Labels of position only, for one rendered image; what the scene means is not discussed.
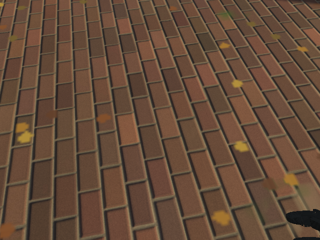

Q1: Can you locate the right robot hand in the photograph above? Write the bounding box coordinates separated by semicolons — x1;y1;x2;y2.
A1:
286;209;320;240

